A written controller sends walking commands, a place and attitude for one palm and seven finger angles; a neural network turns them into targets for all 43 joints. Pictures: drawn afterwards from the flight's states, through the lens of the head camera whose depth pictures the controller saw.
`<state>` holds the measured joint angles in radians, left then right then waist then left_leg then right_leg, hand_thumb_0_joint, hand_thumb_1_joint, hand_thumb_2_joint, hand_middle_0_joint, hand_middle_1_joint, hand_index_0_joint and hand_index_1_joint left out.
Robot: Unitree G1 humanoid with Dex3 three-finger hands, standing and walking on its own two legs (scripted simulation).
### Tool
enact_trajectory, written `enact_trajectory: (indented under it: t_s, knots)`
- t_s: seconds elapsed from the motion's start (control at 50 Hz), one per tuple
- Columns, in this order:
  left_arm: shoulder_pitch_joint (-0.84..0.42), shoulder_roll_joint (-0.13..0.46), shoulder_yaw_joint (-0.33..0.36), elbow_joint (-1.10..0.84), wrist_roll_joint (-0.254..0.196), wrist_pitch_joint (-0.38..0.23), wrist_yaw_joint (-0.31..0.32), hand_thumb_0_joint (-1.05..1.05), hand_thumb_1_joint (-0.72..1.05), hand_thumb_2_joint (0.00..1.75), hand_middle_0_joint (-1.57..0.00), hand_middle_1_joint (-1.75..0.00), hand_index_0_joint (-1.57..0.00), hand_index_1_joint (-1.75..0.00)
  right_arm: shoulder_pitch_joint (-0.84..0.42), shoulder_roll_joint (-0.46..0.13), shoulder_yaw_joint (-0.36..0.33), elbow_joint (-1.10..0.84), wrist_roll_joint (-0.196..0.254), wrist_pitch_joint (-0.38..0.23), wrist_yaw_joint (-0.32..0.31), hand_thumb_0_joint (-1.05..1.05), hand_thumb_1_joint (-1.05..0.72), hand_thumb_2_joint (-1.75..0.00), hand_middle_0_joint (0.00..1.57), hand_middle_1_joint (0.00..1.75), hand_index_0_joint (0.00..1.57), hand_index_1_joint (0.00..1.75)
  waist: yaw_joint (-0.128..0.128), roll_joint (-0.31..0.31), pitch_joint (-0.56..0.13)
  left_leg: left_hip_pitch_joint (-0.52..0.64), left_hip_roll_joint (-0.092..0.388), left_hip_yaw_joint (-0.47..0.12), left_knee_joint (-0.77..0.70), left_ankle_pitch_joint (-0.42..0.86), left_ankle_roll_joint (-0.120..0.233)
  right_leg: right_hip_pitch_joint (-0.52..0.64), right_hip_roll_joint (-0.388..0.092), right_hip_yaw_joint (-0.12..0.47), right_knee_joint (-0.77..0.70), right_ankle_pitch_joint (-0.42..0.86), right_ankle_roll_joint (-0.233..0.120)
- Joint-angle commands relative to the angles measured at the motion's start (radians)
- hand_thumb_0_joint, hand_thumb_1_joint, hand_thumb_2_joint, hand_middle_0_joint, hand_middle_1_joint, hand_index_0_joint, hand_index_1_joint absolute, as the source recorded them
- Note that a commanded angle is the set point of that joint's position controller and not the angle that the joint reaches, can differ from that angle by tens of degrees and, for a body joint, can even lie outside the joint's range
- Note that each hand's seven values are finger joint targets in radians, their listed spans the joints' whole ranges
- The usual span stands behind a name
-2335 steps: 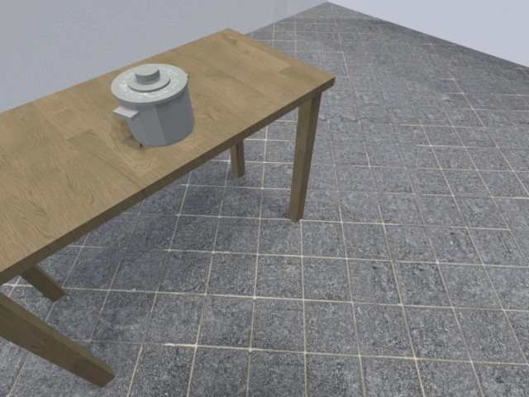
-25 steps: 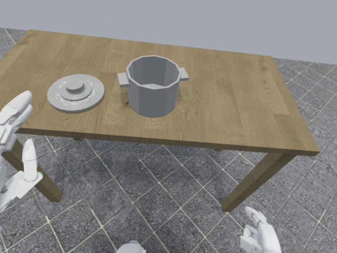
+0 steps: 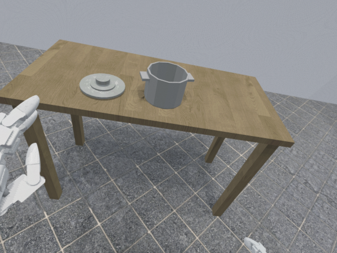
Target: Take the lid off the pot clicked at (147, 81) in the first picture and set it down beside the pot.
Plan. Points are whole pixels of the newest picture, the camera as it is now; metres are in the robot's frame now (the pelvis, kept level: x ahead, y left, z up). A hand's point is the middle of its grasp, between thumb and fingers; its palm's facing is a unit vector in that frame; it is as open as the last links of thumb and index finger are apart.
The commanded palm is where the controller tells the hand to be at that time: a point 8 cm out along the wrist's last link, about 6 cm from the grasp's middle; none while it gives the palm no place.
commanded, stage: stop stepping back and stand still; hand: left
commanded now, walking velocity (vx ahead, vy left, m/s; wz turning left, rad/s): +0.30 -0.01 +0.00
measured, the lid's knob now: (102, 79) +0.70 +0.30 +0.03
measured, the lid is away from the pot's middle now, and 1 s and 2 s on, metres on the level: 0.25 0.25 0.25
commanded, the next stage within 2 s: let the arm hang, fingers relaxed in 1.04 s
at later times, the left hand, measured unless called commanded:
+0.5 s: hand out of the picture +0.07 +0.31 +0.19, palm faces +0.32 -0.86 -0.40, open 7.4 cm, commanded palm +0.02 +0.34 +0.21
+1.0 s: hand out of the picture -0.15 +0.29 -0.16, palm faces -0.01 -0.99 -0.15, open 7.1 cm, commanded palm none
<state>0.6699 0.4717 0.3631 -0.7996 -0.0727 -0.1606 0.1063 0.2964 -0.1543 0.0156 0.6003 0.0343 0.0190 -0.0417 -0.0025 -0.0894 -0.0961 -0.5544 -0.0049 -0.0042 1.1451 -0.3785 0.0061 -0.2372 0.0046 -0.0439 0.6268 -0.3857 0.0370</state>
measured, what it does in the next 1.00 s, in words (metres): walks backwards: left foot, then right foot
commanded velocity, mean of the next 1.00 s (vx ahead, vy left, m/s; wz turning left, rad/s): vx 0.18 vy -0.11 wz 0.00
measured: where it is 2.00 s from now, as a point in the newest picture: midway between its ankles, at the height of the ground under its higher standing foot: outside the picture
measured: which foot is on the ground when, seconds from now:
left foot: up 0.00-0.02, down 0.04-0.40, up 0.42-0.56, down 0.58-1.00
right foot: down 0.00-0.06, up 0.08-0.40, down 0.42-0.58, up 0.60-1.00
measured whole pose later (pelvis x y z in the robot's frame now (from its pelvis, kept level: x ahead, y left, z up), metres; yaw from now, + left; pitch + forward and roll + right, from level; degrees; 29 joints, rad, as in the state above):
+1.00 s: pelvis -0.14 +0.10 +0.02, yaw +0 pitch +4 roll -2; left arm 0.43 0.26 0.04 0.86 0.01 0.08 -0.03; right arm 0.40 -0.19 -0.07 0.90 -0.03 0.05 -0.01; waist -0.02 -0.07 -0.04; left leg -0.46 -0.02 0.05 0.52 -0.20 0.07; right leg -0.23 0.01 -0.04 0.54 -0.47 -0.04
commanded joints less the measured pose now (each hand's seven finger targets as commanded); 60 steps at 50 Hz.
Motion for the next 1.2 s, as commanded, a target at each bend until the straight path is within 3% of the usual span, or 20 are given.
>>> enact_trajectory:
  t_s: [0.0, 0.04, 0.1, 0.14, 0.32, 0.4, 0.42, 0.46, 0.52, 0.54, 0.56, 0.62, 0.66, 0.72, 0.92, 0.94, 0.98, 1.02, 1.08, 1.18]
  knots:
    - [-0.221, 0.142, 0.137, -0.026, 0.021, -0.07, 0.042, 0.0, 0.9, 0.9, -0.2, -0.3, -0.2, -0.3, -0.225, -0.163, -0.025, -0.18, 0.02, -0.097, -0.033, 0.0, -0.9, -0.9, 0.2, 0.3, 0.2, 0.3, -0.027, 0.335, 0.241, 0.129, 0.085, -0.071, -0.734, 0.026, 0.026, -0.228, -0.126, 0.032, 0.04, 0.122, -0.101]
    - [-0.264, 0.154, 0.148, -0.032, 0.026, -0.1, 0.049, 0.0, 0.9, 0.9, -0.2, -0.3, -0.2, -0.3, -0.144, -0.165, -0.048, -0.19, 0.018, -0.136, -0.035, 0.0, -0.9, -0.9, 0.2, 0.3, 0.2, 0.3, -0.018, 0.475, 0.137, 0.309, 0.191, -0.198, -0.821, 0.134, 0.08, -0.32, 0.04, -0.023, 0.346, -0.139, -0.059]
    - [-0.217, 0.177, 0.184, -0.137, 0.009, -0.111, 0.04, 0.0, 0.9, 0.9, -0.2, -0.3, -0.2, -0.3, -0.159, -0.138, -0.045, -0.192, -0.015, -0.163, -0.01, 0.0, -0.9, -0.9, 0.2, 0.3, 0.2, 0.3, -0.036, 0.305, -0.043, 0.323, 0.294, -0.487, -0.879, 0.024, 0.058, -0.391, 0.035, 0.103, 0.631, -0.118, -0.047]
    - [-0.088, 0.105, 0.125, -0.14, 0.011, -0.093, 0.034, 0.0, 0.9, 0.9, -0.2, -0.3, -0.2, -0.3, -0.16, -0.15, -0.051, -0.198, 0.001, -0.154, 0.017, 0.0, -0.9, -0.9, 0.2, 0.3, 0.2, 0.3, -0.021, 0.122, -0.053, 0.25, 0.279, -0.356, -0.868, -0.046, 0.108, -0.321, 0.018, 0.082, 0.585, -0.021, -0.041]
    - [-0.051, 0.143, 0.129, -0.092, 0.008, -0.021, 0.048, 0.0, 0.9, 0.9, -0.2, -0.3, -0.2, -0.3, -0.181, -0.142, -0.015, -0.178, -0.032, -0.138, -0.028, 0.0, -0.9, -0.9, 0.2, 0.3, 0.2, 0.3, 0.004, 0.302, 0.033, 0.095, 0.172, -0.12, -0.931, -0.222, -0.065, 0.142, 0.092, -0.143, -0.206, -0.095, -0.106]
    - [-0.159, 0.131, 0.111, -0.048, -0.005, -0.015, 0.038, 0.0, 0.9, 0.9, -0.2, -0.3, -0.2, -0.3, -0.157, -0.155, -0.053, -0.186, -0.002, -0.099, -0.035, 0.0, -0.9, -0.9, 0.2, 0.3, 0.2, 0.3, -0.004, -0.137, -0.004, -0.021, 0.029, 0.051, 0.063, -0.113, -0.001, 0.098, -0.32, 0.183, -0.353, 0.319, -0.3]
    - [-0.2, 0.191, 0.171, -0.07, -0.007, -0.025, 0.043, 0.0, 0.9, 0.9, -0.2, -0.3, -0.2, -0.3, -0.166, -0.149, -0.047, -0.193, -0.007, -0.103, -0.032, 0.0, -0.9, -0.9, 0.2, 0.3, 0.2, 0.3, -0.008, -0.117, 0.01, -0.102, 0.051, 0.014, 0.107, -0.132, 0.01, 0.12, -0.361, 0.197, -0.315, 0.449, -0.305]
    - [-0.191, 0.132, 0.133, -0.024, -0.005, -0.023, 0.022, 0.0, 0.9, 0.9, -0.2, -0.3, -0.2, -0.3, -0.181, -0.164, -0.067, -0.18, 0.005, -0.095, -0.027, 0.0, -0.9, -0.9, 0.2, 0.3, 0.2, 0.3, -0.018, -0.13, 0.069, 0.014, 0.128, -0.055, -0.055, -0.104, 0.028, -0.084, -0.333, 0.254, -0.328, -0.086, -0.276]
    - [-0.242, 0.101, 0.085, -0.117, 0.001, -0.041, 0.024, 0.0, 0.9, 0.9, -0.2, -0.3, -0.2, -0.3, -0.222, -0.147, -0.021, -0.181, -0.004, -0.115, -0.044, 0.0, -0.9, -0.9, 0.2, 0.3, 0.2, 0.3, -0.041, 0.277, 0.127, 0.303, 0.078, 0.074, -0.552, -0.03, 0.024, -0.272, -0.167, 0.015, -0.07, -0.198, -0.193]
    - [-0.24, 0.094, 0.08, -0.143, -0.003, -0.054, 0.03, 0.0, 0.9, 0.9, -0.2, -0.3, -0.2, -0.3, -0.209, -0.167, -0.02, -0.173, -0.009, -0.144, -0.043, 0.0, -0.9, -0.9, 0.2, 0.3, 0.2, 0.3, -0.032, 0.518, 0.139, 0.342, 0.135, -0.091, -0.782, -0.182, 0.039, -0.313, -0.039, -0.07, 0.166, -0.21, -0.142]
    - [-0.339, -0.252, -0.259, 0.728, 0.15, 0.121, -0.083, 0.0, 0.9, 0.9, -0.2, -0.3, -0.2, -0.3, 0.032, -0.316, -0.103, 0.085, -0.069, -0.15, 0.06, 0.0, -0.9, -0.9, 0.2, 0.3, 0.2, 0.3, -0.165, 0.663, 0.235, 0.281, 0.283, -0.5, -0.782, -0.048, 0.11, -0.632, 0.016, -0.046, 0.578, -0.252, -0.072]
    - [-0.409, -0.131, -0.237, 0.803, 0.137, 0.168, -0.108, 0.0, 0.9, 0.9, -0.2, -0.3, -0.2, -0.3, 0.055, -0.282, -0.111, -0.016, -0.07, -0.064, 0.042, 0.0, -0.9, -0.9, 0.2, 0.3, 0.2, 0.3, -0.118, 0.062, 0.07, 0.231, 0.357, -0.715, -0.809, -0.217, 0.23, -0.602, -0.02, 0.147, 0.792, -0.131, -0.042]
    - [-0.427, -0.136, -0.247, 0.946, 0.125, 0.175, -0.117, 0.0, 0.9, 0.9, -0.2, -0.3, -0.2, -0.3, -0.021, -0.261, -0.11, -0.021, -0.074, -0.051, 0.034, 0.0, -0.9, -0.9, 0.2, 0.3, 0.2, 0.3, -0.061, -0.041, 0.066, 0.097, 0.284, -0.519, -0.835, -0.274, 0.184, -0.469, -0.031, 0.124, 0.749, -0.049, -0.021]
    - [-0.418, -0.127, -0.277, 1.16, 0.111, 0.212, -0.13, 0.0, 0.9, 0.9, -0.2, -0.3, -0.2, -0.3, -0.085, -0.257, -0.105, 0.021, -0.066, -0.05, 0.035, 0.0, -0.9, -0.9, 0.2, 0.3, 0.2, 0.3, 0.002, 0.154, 0.089, -0.01, 0.21, -0.36, -0.934, -0.292, 0.139, -0.409, -0.013, 0.116, 0.764, 0.109, 0.001]
    - [-0.204, -0.166, -0.305, 1.597, 0.086, 0.22, -0.131, 0.0, 0.9, 0.9, -0.2, -0.3, -0.2, -0.3, -0.011, -0.242, -0.139, 0.199, -0.068, -0.012, 0.013, 0.0, -0.9, -0.9, 0.2, 0.3, 0.2, 0.3, 0.03, 0.326, 0.012, 0.037, 0.163, -0.153, -0.966, -0.331, 0.071, 0.161, 0.063, -0.068, -0.076, -0.082, -0.072]
    - [-0.14, -0.165, -0.314, 1.644, 0.085, 0.217, -0.123, 0.0, 0.9, 0.9, -0.2, -0.3, -0.2, -0.3, -0.005, -0.212, -0.135, 0.215, -0.06, 0.002, 0.015, 0.0, -0.9, -0.9, 0.2, 0.3, 0.2, 0.3, 0.046, 0.25, 0.048, -0.005, 0.11, -0.109, -0.864, -0.307, 0.044, 0.233, 0.046, -0.015, -0.218, -0.064, -0.099]
    - [-0.22, -0.099, -0.318, 1.655, 0.103, 0.195, -0.082, 0.0, 0.9, 0.9, -0.2, -0.3, -0.2, -0.3, 0.037, -0.078, -0.117, 0.228, -0.036, 0.017, 0.021, 0.0, -0.9, -0.9, 0.2, 0.3, 0.2, 0.3, -0.012, -0.188, 0.192, -0.105, -0.071, 0.052, -0.309, -0.067, -0.009, 0.032, -0.301, 0.507, -0.572, -0.337, -0.259]
    - [-0.483, -0.097, -0.325, 1.602, 0.098, 0.178, -0.065, 0.0, 0.9, 0.9, -0.2, -0.3, -0.2, -0.3, 0.137, -0.131, -0.119, 0.232, -0.056, 0.022, 0.024, 0.0, -0.9, -0.9, 0.2, 0.3, 0.2, 0.3, -0.154, 0.043, 0.151, -0.009, -0.043, 0.033, 0.031, 0.018, -0.005, -0.031, -0.243, 0.278, -0.483, 0.147, -0.268]
    - [-0.391, -0.166, -0.32, 1.692, 0.093, 0.146, -0.062, 0.0, 0.9, 0.9, -0.2, -0.3, -0.2, -0.3, 0.088, -0.155, -0.125, 0.264, -0.051, -0.002, 0.033, 0.0, -0.9, -0.9, 0.2, 0.3, 0.2, 0.3, -0.077, -0.101, 0.152, -0.09, 0.059, -0.045, -0.066, 0.021, 0.018, 0.085, -0.231, 0.27, -0.443, 0.055, -0.245]
    - [-0.31, -0.168, -0.31, 1.766, 0.093, 0.159, -0.073, 0.0, 0.9, 0.9, -0.2, -0.3, -0.2, -0.3, 0.144, -0.111, -0.097, 0.336, -0.044, -0.041, 0.026, 0.0, -0.9, -0.9, 0.2, 0.3, 0.2, 0.3, -0.051, 0.088, 0.113, 0.382, 0.074, -0.045, -0.772, 0.248, 0.036, 0.03, -0.128, 0.109, -0.079, 0.3, -0.133]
